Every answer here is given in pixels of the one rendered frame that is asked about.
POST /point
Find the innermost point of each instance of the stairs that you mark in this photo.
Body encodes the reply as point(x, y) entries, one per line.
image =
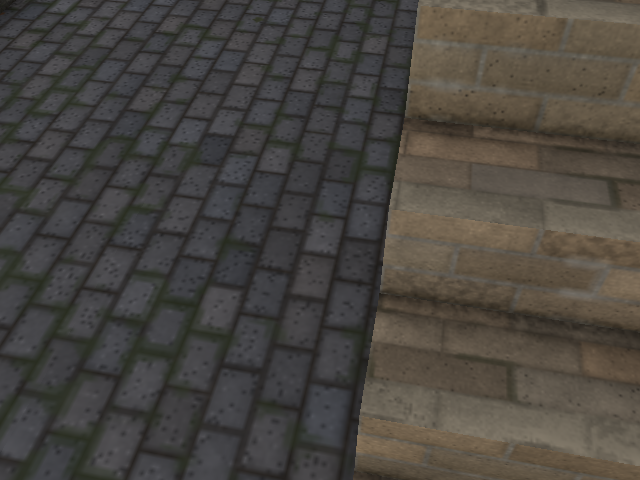
point(506, 343)

